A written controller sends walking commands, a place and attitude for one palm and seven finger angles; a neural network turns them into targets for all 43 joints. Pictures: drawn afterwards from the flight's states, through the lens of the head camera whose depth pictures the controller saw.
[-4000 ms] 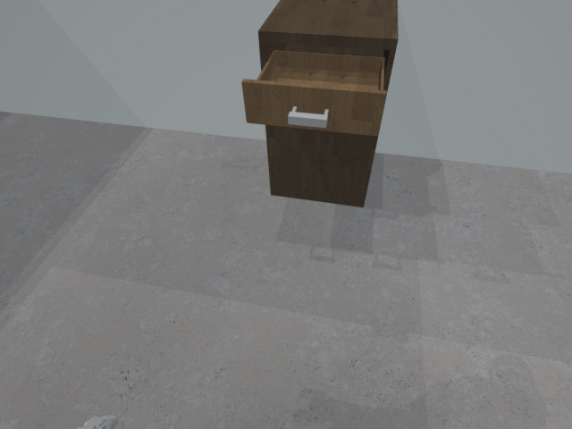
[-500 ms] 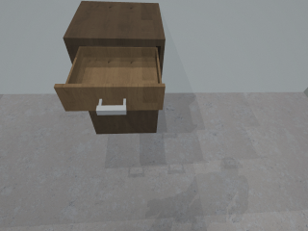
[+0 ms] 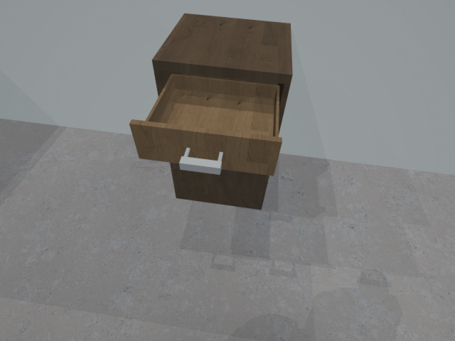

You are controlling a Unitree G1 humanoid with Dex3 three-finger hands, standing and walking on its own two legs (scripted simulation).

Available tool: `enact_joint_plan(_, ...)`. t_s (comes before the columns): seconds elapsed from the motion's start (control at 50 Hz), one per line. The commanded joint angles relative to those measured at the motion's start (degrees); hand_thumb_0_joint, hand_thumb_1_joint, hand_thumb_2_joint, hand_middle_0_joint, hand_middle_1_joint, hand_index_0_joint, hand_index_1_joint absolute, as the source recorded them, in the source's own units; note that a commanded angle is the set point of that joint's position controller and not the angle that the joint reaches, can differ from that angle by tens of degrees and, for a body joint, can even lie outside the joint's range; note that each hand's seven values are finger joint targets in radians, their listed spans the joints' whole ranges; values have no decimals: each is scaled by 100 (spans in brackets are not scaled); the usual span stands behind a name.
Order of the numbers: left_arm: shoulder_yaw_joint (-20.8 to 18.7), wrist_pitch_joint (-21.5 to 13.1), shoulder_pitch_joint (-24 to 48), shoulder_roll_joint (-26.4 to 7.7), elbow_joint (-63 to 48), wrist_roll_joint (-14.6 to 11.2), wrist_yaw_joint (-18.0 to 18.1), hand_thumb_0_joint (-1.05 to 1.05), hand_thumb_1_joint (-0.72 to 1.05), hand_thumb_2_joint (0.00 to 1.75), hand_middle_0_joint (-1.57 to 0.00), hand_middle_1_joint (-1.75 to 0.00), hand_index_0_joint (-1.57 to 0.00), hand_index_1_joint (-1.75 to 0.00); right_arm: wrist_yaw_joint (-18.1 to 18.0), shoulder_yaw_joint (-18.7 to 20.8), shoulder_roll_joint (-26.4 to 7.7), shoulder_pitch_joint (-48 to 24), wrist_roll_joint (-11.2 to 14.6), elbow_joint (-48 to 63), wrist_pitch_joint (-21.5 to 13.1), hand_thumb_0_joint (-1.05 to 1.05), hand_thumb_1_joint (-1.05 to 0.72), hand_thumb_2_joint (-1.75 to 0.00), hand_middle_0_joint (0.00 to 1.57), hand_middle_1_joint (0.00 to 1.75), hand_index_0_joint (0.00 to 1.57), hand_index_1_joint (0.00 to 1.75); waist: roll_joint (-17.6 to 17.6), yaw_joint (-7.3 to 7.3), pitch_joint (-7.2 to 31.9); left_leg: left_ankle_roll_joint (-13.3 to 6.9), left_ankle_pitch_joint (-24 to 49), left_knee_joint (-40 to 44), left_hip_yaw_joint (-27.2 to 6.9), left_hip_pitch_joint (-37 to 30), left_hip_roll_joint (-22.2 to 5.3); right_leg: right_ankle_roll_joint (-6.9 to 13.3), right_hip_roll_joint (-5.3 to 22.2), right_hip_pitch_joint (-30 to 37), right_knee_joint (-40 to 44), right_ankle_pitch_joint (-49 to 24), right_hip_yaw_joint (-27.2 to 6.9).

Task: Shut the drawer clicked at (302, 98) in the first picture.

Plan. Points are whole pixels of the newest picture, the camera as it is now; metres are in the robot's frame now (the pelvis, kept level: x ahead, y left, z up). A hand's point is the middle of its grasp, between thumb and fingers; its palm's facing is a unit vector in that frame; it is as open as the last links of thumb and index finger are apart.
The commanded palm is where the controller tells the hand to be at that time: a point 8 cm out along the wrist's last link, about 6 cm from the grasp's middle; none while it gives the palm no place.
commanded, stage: take the last steps up to it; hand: left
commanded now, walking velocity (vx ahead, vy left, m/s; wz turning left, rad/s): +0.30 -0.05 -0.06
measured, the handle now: (202, 159) +0.59 +0.15 -0.09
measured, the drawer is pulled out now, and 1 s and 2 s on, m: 0.29 0.29 0.29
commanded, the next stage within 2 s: come to a stop and stand still in 0.72 s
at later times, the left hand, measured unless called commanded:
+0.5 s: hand (175, 272) +0.29 +0.16 -0.17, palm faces -0.10 -0.98 -0.20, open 7.4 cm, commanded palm none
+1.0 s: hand (181, 294) +0.25 +0.14 -0.20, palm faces +0.05 -0.99 -0.14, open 7.3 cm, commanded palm none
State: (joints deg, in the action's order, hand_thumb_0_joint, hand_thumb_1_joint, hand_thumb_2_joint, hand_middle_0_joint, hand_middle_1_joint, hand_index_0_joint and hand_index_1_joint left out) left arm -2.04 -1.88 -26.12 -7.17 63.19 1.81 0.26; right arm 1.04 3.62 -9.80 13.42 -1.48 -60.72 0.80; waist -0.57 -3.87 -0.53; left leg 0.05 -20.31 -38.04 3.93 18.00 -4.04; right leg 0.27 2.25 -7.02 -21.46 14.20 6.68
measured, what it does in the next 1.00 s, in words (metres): walks ahead: left foot, then right foot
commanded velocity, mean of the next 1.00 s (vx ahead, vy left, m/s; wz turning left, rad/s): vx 0.14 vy -0.04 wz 0.00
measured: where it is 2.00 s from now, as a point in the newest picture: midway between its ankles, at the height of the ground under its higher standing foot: outside the picture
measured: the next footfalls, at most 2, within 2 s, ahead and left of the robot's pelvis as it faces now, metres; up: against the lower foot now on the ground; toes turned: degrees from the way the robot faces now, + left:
left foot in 0.04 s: +0.05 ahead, +0.12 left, +0.00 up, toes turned +6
right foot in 0.52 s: +0.29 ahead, -0.14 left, +0.00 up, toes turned -11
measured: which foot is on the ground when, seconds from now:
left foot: up 0.00-0.02, down 0.04-0.52, up 0.54-0.90, down 0.92-1.00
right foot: down 0.00-0.06, up 0.08-0.50, down 0.52-1.00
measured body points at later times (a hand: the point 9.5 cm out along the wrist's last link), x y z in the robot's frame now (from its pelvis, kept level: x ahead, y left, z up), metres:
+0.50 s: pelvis +0.14 -0.01 -0.01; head +0.18 -0.02 +0.43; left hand +0.29 +0.21 -0.15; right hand +0.00 -0.20 -0.16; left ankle +0.01 +0.12 -0.74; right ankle +0.25 -0.14 -0.73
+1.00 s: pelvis +0.27 -0.03 -0.01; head +0.28 +0.00 +0.44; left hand +0.25 +0.19 -0.18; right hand +0.36 -0.26 -0.14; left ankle +0.32 +0.06 -0.74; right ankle +0.25 -0.14 -0.74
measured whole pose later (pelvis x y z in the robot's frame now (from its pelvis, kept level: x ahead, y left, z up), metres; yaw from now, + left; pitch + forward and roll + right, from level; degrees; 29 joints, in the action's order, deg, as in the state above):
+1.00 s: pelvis +0.27 -0.03 -0.01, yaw -3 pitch -2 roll -2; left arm -1.4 -0.3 -18.3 -9.7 65.2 0.7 1.8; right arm -1.4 0.7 -7.9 8.1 -0.8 -60.8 -1.8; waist -2.3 -3.3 -2.2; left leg -2.2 -11.7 -29.5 5.6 15.3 -2.3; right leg 0.5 0.4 -7.8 -25.9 15.5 8.3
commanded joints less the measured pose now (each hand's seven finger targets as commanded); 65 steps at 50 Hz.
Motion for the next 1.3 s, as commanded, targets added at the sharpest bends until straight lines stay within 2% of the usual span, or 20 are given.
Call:
enact_joint_plan(0.0, -175, -28, 39, -696, -122, -70, 19, 0, 90, 90, -20, -30, -20, -30, -142, -7, -361, 626, 40, 91, -348, 0, -90, -90, 20, 30, 20, 30, -79, 549, -292, -50, 189, 1547, 137, -1843, 4, 464, 719, -1607, 29, 1398, -858)
enact_joint_plan(0.04, -106, -43, 424, -302, -431, -52, -30, 0, 90, 90, -20, -30, -20, -30, -244, 192, -1204, 1807, -37, -141, -365, 0, -90, -90, 20, 30, 20, 30, 1555, 998, -268, -855, -1124, 2867, -2663, -2331, -2085, 94, -68, -3084, -2686, 1676, 53)
enact_joint_plan(0.06, -146, 10, 768, -490, -508, 19, -18, 0, 90, 90, -20, -30, -20, -30, -295, 157, -1118, 1752, -48, -196, -364, 0, -90, -90, 20, 30, 20, 30, 1568, 1028, -445, -976, -1200, 3046, -2752, -2048, -2145, 129, 123, -3318, -3594, 1586, -398)
enact_joint_plan(0.12, -186, 11, 765, -435, -302, 12, -130, 0, 90, 90, -20, -30, -20, -30, -319, -9, -526, 1038, -13, -5, -468, 0, -90, -90, 20, 30, 20, 30, 538, 600, -847, -899, 172, 3024, -1572, -1373, -1637, 60, 493, -3227, -4168, 463, -591)
enact_joint_plan(0.18, -167, 55, 740, -363, -235, -23, -147, 0, 90, 90, -20, -30, -20, -30, -349, -83, -404, 1139, 33, -96, -586, 0, -90, -90, 20, 30, 20, 30, 594, 453, -589, -827, 2401, 2768, -657, -1613, -1282, -64, 434, -3048, -4080, 14, -434)
enact_joint_plan(0.38, -149, 82, 2374, -443, -850, -66, -185, 0, 90, 90, -20, -30, -20, -30, -308, -27, -486, 1600, -50, -370, -523, 0, -90, -90, 20, 30, 20, 30, 819, 671, -986, -793, 2869, 2569, -241, -1486, -1331, 78, 363, -2589, -1971, -293, -119)
enact_joint_plan(0.46, -250, -31, 1264, -694, -543, -47, -156, 0, 90, 90, -20, -30, -20, -30, -290, 25, -652, 1373, -15, -394, -467, 0, -90, -90, 20, 30, 20, 30, 491, 85, -244, -544, 3637, 1063, 91, -1283, -1044, 258, -98, -444, -971, -471, 204)
enact_joint_plan(0.48, -330, -92, 533, -982, -311, -25, -114, 0, 90, 90, -20, -30, -20, -30, -244, 22, -543, 1432, 39, -398, -478, 0, -90, -90, 20, 30, 20, 30, 0, -203, 239, -390, 3132, 76, 229, -530, -788, 355, 65, 900, -863, -651, -83)
enact_joint_plan(0.5, -492, -152, -172, -1524, -153, -6, -37, 0, 90, 90, -20, -30, -20, -30, -198, -34, -224, 1689, 109, -320, -490, 0, -90, -90, 20, 30, 20, 30, -1167, -415, 969, -145, 763, -1675, 617, 733, -142, 828, 1548, 2194, -470, -802, -1839)
enact_joint_plan(0.52, -505, -132, -475, -1881, -116, -120, -15, 0, 90, 90, -20, -30, -20, -30, -230, -79, -188, 1415, 156, -107, -447, 0, -90, -90, 20, 30, 20, 30, -1248, -392, 1152, -104, -1495, -3236, 121, 1333, 241, 1300, 2416, 2138, 228, -1632, -3174)
enact_joint_plan(0.56, -395, -102, 643, -1437, -427, -134, 28, 0, 90, 90, -20, -30, -20, -30, -206, 21, -225, 1005, 108, -45, -383, 0, -90, -90, 20, 30, 20, 30, -735, -33, 464, -175, -654, -3931, -423, 1498, -217, 1233, 2112, 661, 679, -158, -2639)
enact_joint_plan(0.58, -335, -104, 1047, -1187, -533, -132, 70, 0, 90, 90, -20, -30, -20, -30, -192, 19, -192, 882, 54, -42, -336, 0, -90, -90, 20, 30, 20, 30, -299, 144, 111, -146, -291, -3687, -432, 1306, -406, 1130, 1893, -22, 742, -182, -2088)
enact_joint_plan(0.64, -188, -190, 1403, -800, -586, -66, 94, 0, 90, 90, -20, -30, -20, -30, -182, -40, 20, 1272, -3, -176, -176, 0, -90, -90, 20, 30, 20, 30, -497, 622, -96, 40, 92, -2816, -246, 739, -428, 914, 1430, -997, 913, -1026, -925)
enact_joint_plan(0.82, -157, -158, 891, -865, -336, -49, 83, 0, 90, 90, -20, -30, -20, -30, -134, -120, 12, 177, 39, 178, -242, 0, -90, -90, 20, 30, 20, 30, -450, 357, -257, 147, 230, -148, 10, 159, -126, 1068, 1360, -683, 879, -1205, -1043)
enact_joint_plan(0.88, -47, -61, 926, -681, -205, -107, 116, 0, 90, 90, -20, -30, -20, -30, -206, -204, -118, 443, 74, -33, -291, 0, -90, -90, 20, 30, 20, 30, -153, 505, -47, 151, 1978, 1451, -206, -1260, -165, 507, 745, -932, 98, -1384, -606)
enact_joint_plan(0.92, 41, 34, 548, -431, -117, -127, 183, 0, 90, 90, -20, -30, -20, -30, -270, -192, -587, 261, 54, -6, -290, 0, -90, -90, 20, 30, 20, 30, 651, 288, -59, -258, 3555, 1582, -790, -1061, -990, 81, 304, -671, -29, -179, -452)
enact_joint_plan(0.96, 78, 152, 418, -537, 46, -136, 204, 0, 90, 90, -20, -30, -20, -30, -358, -226, -611, -117, 120, 34, -252, 0, -90, -90, 20, 30, 20, 30, 1163, 228, -85, -460, 3467, 2081, -1053, -761, -1101, -92, 245, -288, -270, 191, -316)
enact_joint_plan(1.1, -90, 384, 264, -668, -136, -50, 195, 0, 90, 90, -20, -30, -20, -30, -520, 44, -916, -141, 104, 168, -124, 0, -90, -90, 20, 30, 20, 30, 588, 332, 465, -1187, 4914, 1886, -1141, -1604, -1696, -133, 111, -1438, -2802, 1499, -745)
enact_joint_plan(1.18, -168, 431, 397, -524, -331, -45, 200, 0, 90, 90, -20, -30, -20, -30, -460, 110, -820, -261, 62, 309, -69, 0, -90, -90, 20, 30, 20, 30, 311, 362, 559, -1174, 3984, 1838, -889, -1227, -1538, -194, 68, -1582, -3445, 1377, -783)
enact_joint_plan(1.28, -104, 377, 342, -391, -346, -55, 178, 0, 90, 90, -20, -30, -20, -30, -329, 136, -819, -359, 19, 257, -15, 0, -90, -90, 20, 30, 20, 30, 883, 324, 281, -865, 1515, 2112, -987, -478, -1238, -88, 33, -757, -1618, 1007, -438)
